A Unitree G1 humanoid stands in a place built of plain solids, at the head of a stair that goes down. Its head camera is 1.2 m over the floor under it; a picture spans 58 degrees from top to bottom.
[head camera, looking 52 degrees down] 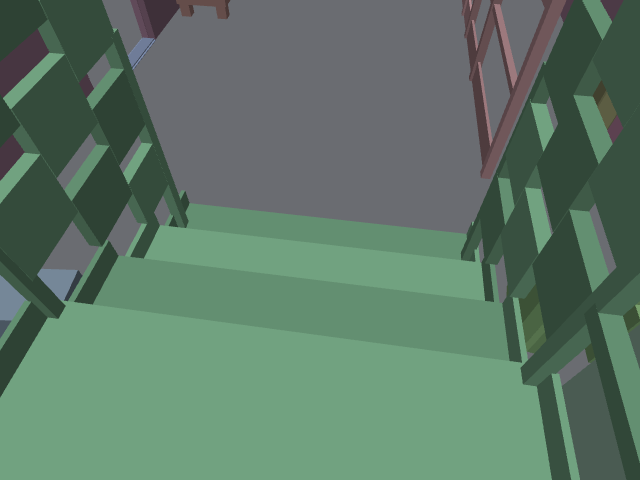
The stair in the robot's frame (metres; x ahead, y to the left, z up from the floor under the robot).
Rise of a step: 0.17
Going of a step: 0.30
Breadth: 1.50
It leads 8 degrees to the right of straight ahead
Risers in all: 4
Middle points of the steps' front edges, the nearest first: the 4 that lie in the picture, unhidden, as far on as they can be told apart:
0.59 0.11 0.00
0.89 0.07 -0.17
1.19 0.02 -0.34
1.48 -0.02 -0.51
